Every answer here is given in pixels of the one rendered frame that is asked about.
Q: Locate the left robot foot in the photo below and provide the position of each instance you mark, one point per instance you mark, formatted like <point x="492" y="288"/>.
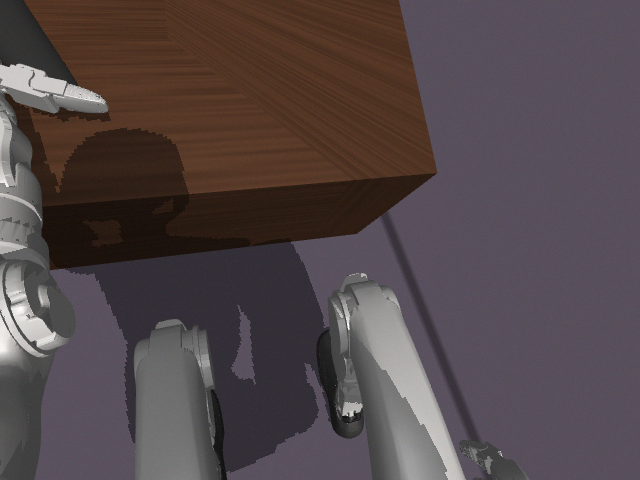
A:
<point x="219" y="436"/>

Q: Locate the can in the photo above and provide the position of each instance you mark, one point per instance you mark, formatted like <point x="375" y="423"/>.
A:
<point x="22" y="41"/>

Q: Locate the left robot hand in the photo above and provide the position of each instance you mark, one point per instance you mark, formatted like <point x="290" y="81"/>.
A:
<point x="32" y="87"/>

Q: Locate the right robot hand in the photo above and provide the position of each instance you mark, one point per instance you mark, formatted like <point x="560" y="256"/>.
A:
<point x="490" y="459"/>

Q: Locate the right robot foot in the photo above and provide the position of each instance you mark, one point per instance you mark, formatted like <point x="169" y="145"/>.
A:
<point x="346" y="427"/>

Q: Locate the left robot arm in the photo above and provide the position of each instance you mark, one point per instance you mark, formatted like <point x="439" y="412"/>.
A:
<point x="36" y="318"/>

